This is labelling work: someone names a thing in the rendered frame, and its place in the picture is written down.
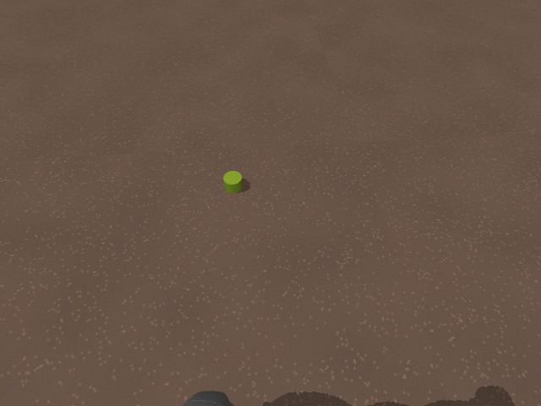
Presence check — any tin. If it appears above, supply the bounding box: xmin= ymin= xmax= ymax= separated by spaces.
xmin=223 ymin=171 xmax=243 ymax=193

